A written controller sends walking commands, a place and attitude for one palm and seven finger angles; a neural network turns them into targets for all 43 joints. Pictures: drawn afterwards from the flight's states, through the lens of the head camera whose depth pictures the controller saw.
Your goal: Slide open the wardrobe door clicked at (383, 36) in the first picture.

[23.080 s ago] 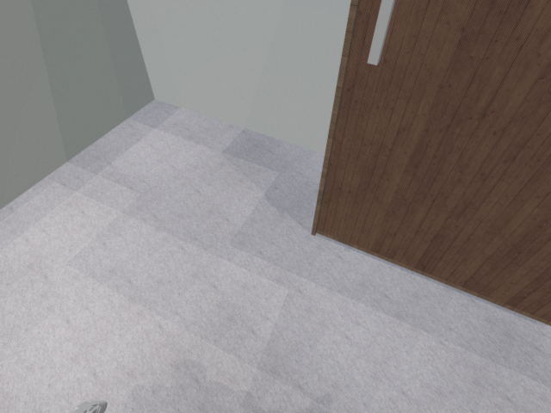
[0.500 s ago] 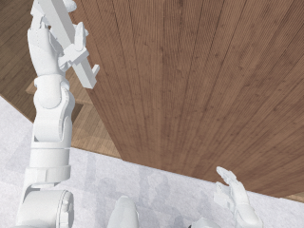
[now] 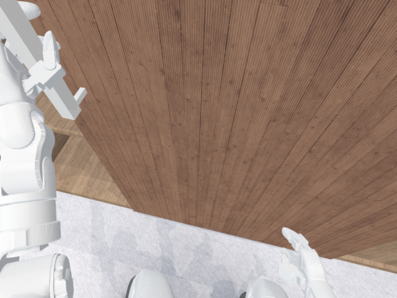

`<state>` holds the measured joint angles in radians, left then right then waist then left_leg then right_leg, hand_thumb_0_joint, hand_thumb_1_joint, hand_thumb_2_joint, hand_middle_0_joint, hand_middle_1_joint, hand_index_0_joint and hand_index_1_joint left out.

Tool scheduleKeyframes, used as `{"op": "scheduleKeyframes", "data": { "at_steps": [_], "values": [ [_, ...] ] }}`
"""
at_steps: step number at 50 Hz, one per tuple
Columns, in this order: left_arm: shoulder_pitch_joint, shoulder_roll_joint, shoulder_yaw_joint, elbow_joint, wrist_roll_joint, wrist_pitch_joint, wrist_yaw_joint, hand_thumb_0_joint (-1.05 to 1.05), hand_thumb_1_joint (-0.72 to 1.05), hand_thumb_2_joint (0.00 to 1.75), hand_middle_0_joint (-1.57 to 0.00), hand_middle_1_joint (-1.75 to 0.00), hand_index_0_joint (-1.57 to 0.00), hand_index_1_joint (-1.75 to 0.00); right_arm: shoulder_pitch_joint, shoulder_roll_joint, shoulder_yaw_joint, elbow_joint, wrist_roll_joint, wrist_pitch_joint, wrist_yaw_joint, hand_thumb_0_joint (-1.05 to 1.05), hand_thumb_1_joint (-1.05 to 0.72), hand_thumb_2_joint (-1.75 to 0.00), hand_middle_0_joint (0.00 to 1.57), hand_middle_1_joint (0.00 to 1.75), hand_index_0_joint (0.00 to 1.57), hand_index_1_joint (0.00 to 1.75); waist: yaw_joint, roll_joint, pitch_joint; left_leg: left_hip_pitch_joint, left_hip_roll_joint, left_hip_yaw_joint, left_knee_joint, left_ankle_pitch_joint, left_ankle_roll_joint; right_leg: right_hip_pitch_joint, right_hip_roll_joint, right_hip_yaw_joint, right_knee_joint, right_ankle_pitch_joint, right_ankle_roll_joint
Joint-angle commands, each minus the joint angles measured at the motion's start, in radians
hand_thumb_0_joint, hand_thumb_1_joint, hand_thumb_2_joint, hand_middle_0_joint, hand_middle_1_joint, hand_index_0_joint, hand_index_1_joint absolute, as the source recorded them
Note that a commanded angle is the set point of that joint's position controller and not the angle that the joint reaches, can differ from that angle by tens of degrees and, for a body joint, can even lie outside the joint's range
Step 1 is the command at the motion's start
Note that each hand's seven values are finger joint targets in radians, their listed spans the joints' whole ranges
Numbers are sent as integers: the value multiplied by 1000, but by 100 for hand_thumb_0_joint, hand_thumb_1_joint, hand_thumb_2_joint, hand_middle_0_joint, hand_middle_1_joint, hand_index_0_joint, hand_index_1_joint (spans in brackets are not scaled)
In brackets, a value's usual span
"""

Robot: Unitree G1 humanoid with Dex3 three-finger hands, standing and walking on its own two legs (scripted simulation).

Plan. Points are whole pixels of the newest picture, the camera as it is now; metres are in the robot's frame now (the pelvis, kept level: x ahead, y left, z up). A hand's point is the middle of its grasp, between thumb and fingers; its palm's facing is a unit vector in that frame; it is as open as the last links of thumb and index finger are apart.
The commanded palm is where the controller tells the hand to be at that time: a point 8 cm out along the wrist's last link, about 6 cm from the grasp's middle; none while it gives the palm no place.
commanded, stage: step sideways, sliding the door along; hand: left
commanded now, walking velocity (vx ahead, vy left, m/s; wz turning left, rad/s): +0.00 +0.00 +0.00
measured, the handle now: (31, 26) +0.38 +0.34 +0.27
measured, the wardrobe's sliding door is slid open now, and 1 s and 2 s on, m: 0.53 0.53 0.53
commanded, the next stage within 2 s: stop walking and hold the door there in 0.26 s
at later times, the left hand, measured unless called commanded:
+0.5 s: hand (48, 63) +0.35 +0.32 +0.23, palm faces +0.66 -0.72 -0.23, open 6.8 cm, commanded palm +0.30 +0.32 +0.19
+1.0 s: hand (50, 63) +0.35 +0.31 +0.23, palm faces +0.69 -0.70 -0.20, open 6.8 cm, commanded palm +0.31 +0.32 +0.19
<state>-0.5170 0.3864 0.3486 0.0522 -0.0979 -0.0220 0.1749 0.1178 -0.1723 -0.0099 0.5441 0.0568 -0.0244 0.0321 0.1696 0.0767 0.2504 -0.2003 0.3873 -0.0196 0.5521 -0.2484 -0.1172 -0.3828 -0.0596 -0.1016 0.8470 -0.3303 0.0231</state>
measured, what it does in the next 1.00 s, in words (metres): steps on the spot: right foot, then left foot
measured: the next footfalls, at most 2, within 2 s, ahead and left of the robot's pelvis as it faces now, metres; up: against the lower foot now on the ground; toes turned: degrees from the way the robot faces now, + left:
right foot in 0.02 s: +0.10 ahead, -0.18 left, +0.00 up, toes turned -5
left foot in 0.22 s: +0.13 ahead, +0.08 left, +0.00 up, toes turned -8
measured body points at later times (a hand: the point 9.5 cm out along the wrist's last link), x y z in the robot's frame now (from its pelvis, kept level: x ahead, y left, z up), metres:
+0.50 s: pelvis +0.07 -0.03 +0.03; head +0.11 +0.00 +0.48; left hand +0.31 +0.35 +0.24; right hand +0.26 -0.25 -0.04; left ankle +0.04 +0.08 -0.72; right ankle +0.04 -0.17 -0.61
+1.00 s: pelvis +0.03 -0.05 +0.01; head +0.01 -0.05 +0.46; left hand +0.31 +0.35 +0.24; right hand +0.12 -0.35 -0.08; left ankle +0.09 +0.08 -0.72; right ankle +0.11 -0.17 -0.70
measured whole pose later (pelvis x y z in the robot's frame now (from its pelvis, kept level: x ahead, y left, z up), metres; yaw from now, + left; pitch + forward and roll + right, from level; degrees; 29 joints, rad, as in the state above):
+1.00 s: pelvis +0.03 -0.05 +0.01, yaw -6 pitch -5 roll +1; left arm -0.12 0.56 0.64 0.24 -0.07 -0.10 0.19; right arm 0.26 -0.31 -0.05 0.72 0.05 -0.08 -0.09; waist -0.01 -0.01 0.04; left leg -0.20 0.00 -0.01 0.51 -0.23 -0.01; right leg -0.39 -0.02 0.00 0.73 -0.30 0.00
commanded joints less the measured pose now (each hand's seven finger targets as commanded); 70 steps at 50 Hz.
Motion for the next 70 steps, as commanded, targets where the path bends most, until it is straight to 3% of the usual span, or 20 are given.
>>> {"op": "scheduleKeyframes", "data": {
  "at_steps": [1,2,3,4,6,9,11,18,19,20,23,32,35,37,44,47,50,56,58,70],
  "values": [
    [-355,124,-207,-290,43,-111,-98,0,90,90,-45,-140,-45,-140,-94,-127,-30,-72,18,-71,-23,0,-90,-90,20,30,20,30,-168,-54,-448,-89,-238,113,450,87,130,437,3,52,-488,421,-17],
    [-386,155,-187,-340,44,-120,-91,0,90,90,-45,-140,-45,-140,-125,-104,-30,-73,18,-94,-26,0,-90,-90,20,30,20,30,-178,-140,-418,-255,-276,110,621,-278,115,464,-139,199,-495,645,-66],
    [-388,209,-131,-327,34,-100,-82,0,90,90,-45,-140,-45,-140,-83,-178,-62,-62,10,-86,-34,0,-90,-90,20,30,20,30,-142,-542,-456,-298,-381,8,874,-380,97,329,-236,586,-517,585,-174],
    [-441,147,-179,-410,15,-91,-77,0,90,90,-45,-140,-45,-140,-121,-184,-66,-52,13,-90,-41,0,-90,-90,20,30,20,30,-151,-549,-406,-310,-371,-86,979,-315,105,264,-271,615,-516,464,-229],
    [-362,54,-202,-514,-2,-100,-64,0,90,90,-45,-140,-45,-140,-108,-149,-35,-32,19,-84,-34,0,-90,-90,20,30,20,30,-179,-251,-458,-264,-322,-115,670,-324,124,340,-273,400,-342,538,-267],
    [-217,25,-195,-514,24,-118,-35,0,90,90,-45,-140,-45,-140,-96,-156,-52,-26,13,-78,-60,0,-90,-90,20,30,20,30,-193,-74,-541,118,-328,21,-263,157,129,361,-103,164,-68,572,-99],
    [-85,-26,-232,-526,26,-134,-29,0,90,90,-45,-140,-45,-140,-107,-187,-87,-85,15,-99,-51,0,-90,-90,20,30,20,30,-156,264,-554,377,26,-289,-223,746,205,-7,20,112,272,-165,-33],
    [21,-90,-306,-760,31,-123,-40,0,90,90,-45,-140,-45,-140,-29,-140,-60,-72,5,-165,-65,0,-90,-90,20,30,20,30,-213,174,-426,502,-126,8,-160,821,210,-219,54,76,387,-126,-18],
    [256,697,421,-194,48,-132,-16,0,90,90,-45,-140,-45,-140,59,-271,-82,40,-5,-93,-100,0,-90,-90,20,30,20,30,-169,123,-439,573,-112,21,-182,853,203,-302,58,54,414,-111,3],
    [236,461,263,-296,46,-117,-9,0,90,90,-45,-140,-45,-140,49,-198,-72,-36,-12,-72,-102,0,-90,-90,20,30,20,30,-194,133,-435,567,-106,-57,-157,881,226,-303,79,72,404,-158,-18],
    [257,386,187,-420,47,-125,-21,0,90,90,-45,-140,-45,-140,13,-176,-43,-54,-13,-83,-110,0,-90,-90,20,30,20,30,-202,272,-402,572,-95,-2,-168,898,196,-330,68,55,308,-133,-16],
    [309,474,278,-274,77,-103,-28,0,90,90,-45,-140,-45,-140,-14,-213,-26,-57,-5,-105,-120,0,-90,-90,20,30,20,30,-140,157,-336,186,-159,104,87,697,165,290,43,-14,-431,348,-55],
    [254,591,369,-127,86,-124,-28,0,90,90,-45,-140,-45,-140,-27,-187,-23,-49,-13,-109,-134,0,-90,-90,20,30,20,30,-183,-69,-328,-54,-389,65,461,-212,103,290,-207,372,-464,947,-183],
    [216,524,335,-104,52,-114,-26,0,90,90,-45,-140,-45,-140,36,-241,-55,-33,-3,-91,-106,0,-90,-90,20,30,20,30,-162,-336,-406,-81,-408,-120,696,-243,102,197,-337,608,-606,391,-243],
    [223,556,388,-65,76,-168,-4,0,90,90,-45,-140,-45,-140,4,-241,-47,34,-22,-105,-124,0,-90,-90,20,30,20,30,-170,-72,-405,85,-388,5,-162,-122,152,63,-127,240,-523,-170,-91],
    [210,406,238,-79,70,-160,-8,0,90,90,-45,-140,-45,-140,2,-241,-46,17,-9,-106,-134,0,-90,-90,20,30,20,30,-169,284,-355,-181,-150,-281,-464,-348,238,178,66,91,-57,-72,-30],
    [215,470,265,26,76,-145,-16,0,90,90,-45,-140,-45,-140,23,-228,-55,31,-4,-109,-126,0,-90,-90,20,30,20,30,-160,135,-274,-211,-166,-199,-392,-133,275,156,42,114,16,-51,-9],
    [209,535,305,178,91,-152,-31,0,90,90,-45,-140,-45,-140,72,-263,-53,61,-13,-115,-117,0,-90,-90,20,30,20,30,-192,40,-330,-77,-271,-68,-115,16,143,312,-57,155,-565,318,-45],
    [149,483,258,174,68,-145,-36,0,90,90,-45,-140,-45,-140,82,-264,-78,54,5,-108,-111,0,-90,-90,20,30,20,30,-191,-187,-364,-33,-324,-28,-48,-17,132,246,-101,283,-580,195,-85],
    [145,438,200,265,80,-162,-31,0,90,90,-45,-140,-45,-140,38,-243,-51,31,1,-96,-128,0,-90,-90,20,30,20,30,-174,8,-272,-55,-251,-101,-290,-192,158,144,-20,194,-549,-28,-34]
  ]
}}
